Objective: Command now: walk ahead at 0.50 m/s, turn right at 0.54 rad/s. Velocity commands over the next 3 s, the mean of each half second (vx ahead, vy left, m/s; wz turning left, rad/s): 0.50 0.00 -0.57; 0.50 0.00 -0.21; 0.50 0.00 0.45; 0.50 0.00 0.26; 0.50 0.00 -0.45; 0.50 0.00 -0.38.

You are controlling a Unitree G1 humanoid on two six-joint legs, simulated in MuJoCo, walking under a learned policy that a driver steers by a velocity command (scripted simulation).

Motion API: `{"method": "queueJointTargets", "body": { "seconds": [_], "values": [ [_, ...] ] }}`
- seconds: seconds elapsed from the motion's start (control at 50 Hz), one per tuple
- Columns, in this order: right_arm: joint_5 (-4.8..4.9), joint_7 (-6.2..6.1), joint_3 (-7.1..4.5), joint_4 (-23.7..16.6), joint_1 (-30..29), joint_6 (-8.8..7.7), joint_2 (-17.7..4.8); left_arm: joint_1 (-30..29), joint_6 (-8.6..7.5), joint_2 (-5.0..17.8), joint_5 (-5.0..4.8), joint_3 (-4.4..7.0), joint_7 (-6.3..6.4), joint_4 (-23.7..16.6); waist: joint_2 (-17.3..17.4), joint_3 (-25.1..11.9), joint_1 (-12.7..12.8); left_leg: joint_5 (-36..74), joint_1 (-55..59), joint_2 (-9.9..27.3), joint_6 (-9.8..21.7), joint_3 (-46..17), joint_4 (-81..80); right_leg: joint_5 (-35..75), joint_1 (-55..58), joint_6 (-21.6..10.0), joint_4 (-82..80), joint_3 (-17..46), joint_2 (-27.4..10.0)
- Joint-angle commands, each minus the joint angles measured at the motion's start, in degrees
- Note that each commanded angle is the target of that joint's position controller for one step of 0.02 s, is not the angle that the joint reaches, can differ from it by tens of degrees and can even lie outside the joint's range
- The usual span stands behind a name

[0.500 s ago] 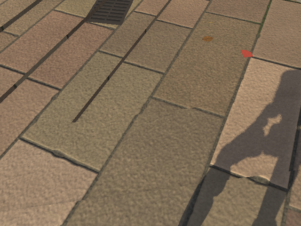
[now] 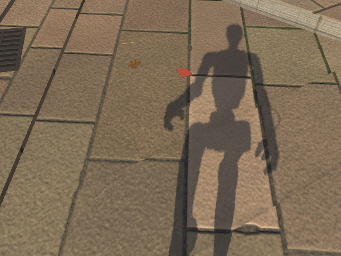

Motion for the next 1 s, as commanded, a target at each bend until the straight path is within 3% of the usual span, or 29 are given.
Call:
{"method": "queueJointTargets", "body": {
  "seconds": [0.02, 0.08, 0.1, 0.12, 0.14, 0.16, 0.18, 0.2, 0.22, 0.24, 0.28, 0.34, 0.42, 0.52, 0.6, 0.62, 0.64, 0.66, 0.68, 0.7, 0.72, 0.74, 0.76, 0.8, 0.84, 0.88, 0.94, 1.0],
  "values": [
    [0.61, -0.71, -1.09, -2.6, -2.4, -0.87, -7.3, -3.0, -0.67, 1.1, 0.51, -0.76, -0.62, -4.2, 4.6, 2.4, 2.2, 30.2, -5.2, 15.7, 3.4, -5.0, -5.8, 3.4, 7.0, -1.7, -8.3, -2.4, 1.5],
    [0.06, -1.52, -1.6, -2.2, -1.3, 0.82, -9.2, 3.4, -0.88, 3.7, 1.09, 0.02, 0.24, -2.3, 3.8, -2.2, 5.3, 47.8, 0.2, 15.3, 2.7, -2.3, 9.3, -4.2, 14.1, -5.1, -9.6, -4.6, 6.1],
    [-0.18, -1.56, -1.86, -2.7, -1.3, 1.61, -10.0, 8.8, -1.07, 4.5, 1.22, 0.43, 0.67, -0.4, 3.5, -4.9, 7.3, 50.2, -0.6, 14.8, 2.7, -1.9, 18.9, -6.4, 19.6, -6.5, -10.4, -4.9, 8.1],
    [0.08, -1.23, -2.08, -3.5, -2.9, 2.19, -10.7, 17.0, -1.59, 5.4, 1.57, 1.03, 1.3, 2.2, 2.2, -7.9, 11.1, 43.0, -6.4, 13.3, 1.9, -1.2, 33.2, -4.1, 29.7, -9.0, -15.2, -2.6, 7.9],
    [-0.66, -0.51, -1.41, -5.0, -1.6, 2.31, -7.1, 19.6, -1.62, 9.3, 1.5, 2.09, 2.2, 3.3, -6.3, -10.6, 9.6, -5.6, -22.9, 7.3, 1.0, -2.3, 51.9, 4.7, 43.8, -13.3, -12.0, 10.8, -4.0],
    [-0.78, -0.54, -0.93, -7.1, 4.5, 2.76, -5.0, 18.8, -1.19, 13.6, 0.1, 3.05, 2.59, 1.2, -8.7, -17.8, 5.5, -28.7, -37.9, 1.8, -0.5, -10.3, 68.1, 18.2, 55.6, -22.5, -8.6, 32.7, -16.5],
    [-0.49, -0.16, -0.92, -9.2, -1.4, 2.43, -7.3, 20.3, -0.12, 13.7, -0.94, 3.42, 3.72, 0.2, -5.0, -19.1, 9.6, -22.6, -47.2, 1.6, -1.5, -16.4, 70.1, -3.9, 55.1, -25.0, -19.2, 39.2, -18.4],
    [-0.75, 0.23, -0.99, -10.1, -5.7, 1.82, -8.9, 15.7, 0.31, 10.5, -1.51, 2.55, 4.44, -0.1, 1.2, -10.2, 7.7, -16.7, -49.4, 5.5, -1.4, -17.6, 63.2, -17.1, 46.4, -21.5, -25.3, 36.5, -16.7],
    [-0.81, 0.56, -1.39, -10.1, -7.3, 1.73, -9.6, 11.9, 0.32, 8.3, -1.65, 1.9, 4.5, -0.1, 3.6, -4.6, 4.8, -13.5, -45.9, 7.2, -1.8, -16.9, 56.9, -17.9, 37.0, -18.6, -27.9, 33.2, -14.2],
    [-1.62, 0.62, -1.38, -9.9, -7.3, 2.58, -9.2, 10.9, -0.19, 7.6, -1.72, 1.64, 4.48, 0.0, 5.0, -2.7, 2.7, -13.2, -41.1, 8.2, -2.6, -17.3, 53.0, -11.7, 30.3, -17.6, -28.4, 30.8, -12.2],
    [-2.42, 0.76, -0.95, -9.3, -6.2, 4.79, -7.1, 10.1, -1.53, 7.2, -1.72, 1.41, 4.1, 0.1, 5.6, -2.8, 0.7, -13.3, -32.9, 9.0, -4.0, -16.7, 46.5, -5.7, 21.9, -15.7, -29.1, 25.1, -8.3],
    [-2.01, 1.21, -0.38, -11.2, -10.5, 5.53, -4.8, 11.9, -2.43, 9.2, -1.59, 2.1, 3.72, 0.9, 3.0, -2.9, 1.4, -6.7, -31.6, 8.5, -4.8, -14.9, 37.3, -2.5, 19.3, -13.9, -29.2, 20.6, -4.3],
    [-1.28, 1.46, -0.72, -13.4, -18.2, 5.35, -5.9, 16.1, -2.54, 8.5, -1.84, 2.33, 3.32, 1.7, 0.9, -2.5, 4.9, 8.2, -34.7, 7.8, -4.8, -16.4, 27.3, -7.2, 23.4, -11.1, -27.6, 21.2, -2.4],
    [-0.81, 2.03, -0.34, -16.4, -25.4, 4.7, -6.3, 19.1, -2.02, 8.8, -0.63, 2.52, 3.95, 1.3, -1.2, -1.7, 7.6, 8.9, -33.5, 5.4, -4.9, -17.9, 16.1, -10.3, 27.0, -9.4, -21.5, 25.1, -2.8],
    [-0.14, 1.83, -0.95, -14.9, -18.9, 3.55, -8.4, 17.5, -2.16, 9.8, 0.46, 2.78, 4.79, -0.1, -2.7, -2.3, 4.7, 4.4, -21.8, 5.0, -2.7, -19.0, 8.9, -11.6, 24.9, -7.1, -13.7, 28.6, -2.8],
    [-0.44, 1.42, -1.19, -13.4, -14.4, 2.95, -8.6, 18.0, -2.21, 9.3, 0.49, 2.57, 4.77, 0.2, -0.9, -3.3, 2.5, 4.5, -16.1, 4.5, -1.8, -17.8, 5.7, -12.4, 23.9, -6.2, -8.1, 27.1, -1.3],
    [-1.45, 0.96, -1.87, -11.8, -8.7, 2.04, -10.2, 19.8, -2.66, 7.0, 0.15, 1.86, 4.36, 0.8, 3.4, -6.4, 0.4, 1.8, -7.5, 5.7, -0.9, -18.4, 5.9, -14.2, 20.9, -5.1, 3.2, 23.1, 2.6],
    [-3.02, 0.46, -2.49, -11.1, -0.6, 1.5, -13.6, 21.2, -3.11, 2.3, -1.03, 0.54, 4.14, -0.1, 11.6, -13.6, -1.9, -6.9, 3.8, 17.1, 1.7, -31.2, 7.4, -27.0, 13.0, -3.4, 21.4, 16.5, 6.5],
    [-2.98, 0.22, -3.58, -10.4, 2.1, 2.26, -18.9, 29.6, -3.45, 1.3, -2.21, 0.42, 4.17, -0.2, 21.3, -15.8, 1.8, -6.5, 12.3, 28.0, 8.9, -56.6, 0.9, -42.8, -1.8, -1.1, 32.8, 10.4, 13.1],
    [-1.73, 0.57, -3.84, -9.3, 0.5, 3.23, -15.5, 26.9, -2.61, 5.4, -1.05, 0.71, 4.9, 1.1, 14.1, -9.6, 1.8, -21.6, 9.1, 27.8, 11.8, -60.2, -1.1, -37.8, -11.6, -1.4, 38.0, 9.7, 8.1],
    [-1.09, 0.96, -2.76, -10.8, -3.1, 3.28, -10.3, 18.6, -2.41, 6.5, -0.34, 0.68, 4.53, 0.2, 6.1, -2.9, 0.2, -20.7, 3.1, 23.7, 10.1, -50.6, -1.9, -31.5, -13.0, -1.3, 39.5, 10.3, 6.2],
    [-1.25, 1.21, -2.01, -11.0, -5.3, 3.12, -8.1, 14.1, -2.53, 5.9, 0.13, 0.56, 3.77, -0.8, 4.1, -0.9, 0.3, -11.5, -2.2, 20.0, 8.3, -42.2, -1.6, -27.1, -11.2, -1.2, 36.9, 10.5, 4.9],
    [-1.25, 1.15, -1.5, -10.5, -5.7, 2.88, -7.1, 13.3, -2.24, 5.4, 0.59, 0.46, 3.06, -1.2, 6.3, -0.9, 1.4, -1.5, -5.0, 17.3, 7.1, -36.5, -1.6, -25.1, -9.1, -0.8, 34.4, 10.8, 3.9],
    [-0.51, 1.35, -1.15, -8.5, -4.1, 2.03, -6.4, 13.7, -1.3, 4.5, 1.19, 0.09, 2.37, -1.2, 9.9, -2.5, 2.8, 11.6, -7.7, 14.5, 6.9, -31.7, -1.5, -24.0, -5.6, 0.1, 31.8, 9.0, 3.1],
    [0.1, 1.68, -1.13, -6.9, -1.4, 1.71, -6.3, 11.4, -0.98, 3.5, 1.69, -0.62, 2.31, -2.4, 9.4, -3.7, 3.4, 20.3, -6.6, 14.1, 9.3, -30.6, -1.8, -23.3, -7.8, 1.3, 31.1, 5.0, 1.7],
    [0.25, 1.57, -1.22, -5.4, 1.5, 1.84, -6.4, 5.8, -0.94, 2.2, 1.73, -1.57, 2.23, -4.9, 8.2, -2.4, 2.5, 24.5, -6.8, 13.8, 10.9, -29.6, -3.4, -20.2, -10.6, 2.5, 27.6, 2.9, -0.3],
    [0.44, 0.97, -1.23, -3.7, 5.0, 2.22, -5.9, -1.8, -1.28, 0.7, 1.22, -2.92, 1.84, -7.8, 7.5, -1.7, 1.0, 26.3, -6.9, 11.3, 10.0, -27.3, -4.5, -13.4, -9.2, 3.7, 17.3, 1.4, -0.6],
    [0.54, 0.45, -1.52, -2.9, 6.5, 2.74, -6.6, -8.7, -1.84, -0.5, -0.14, -4.02, 1.52, -9.7, 7.4, 0.1, -1.0, 23.4, -8.3, 9.2, 8.9, -26.3, -5.9, -7.2, -0.9, 4.8, -1.0, 0.6, 1.6]
  ]
}}
Next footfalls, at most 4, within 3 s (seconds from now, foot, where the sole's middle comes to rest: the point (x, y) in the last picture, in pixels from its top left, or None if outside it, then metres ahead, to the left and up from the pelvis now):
0.12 right None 0.23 -0.06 -0.80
0.66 left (150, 250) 0.51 0.08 -0.83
1.14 right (216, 203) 0.70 -0.20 -0.83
1.66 left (172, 154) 0.96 -0.02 -0.83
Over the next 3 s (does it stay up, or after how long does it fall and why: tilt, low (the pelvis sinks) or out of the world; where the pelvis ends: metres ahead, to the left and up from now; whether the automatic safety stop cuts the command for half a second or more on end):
stays up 1.58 -0.19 -0.08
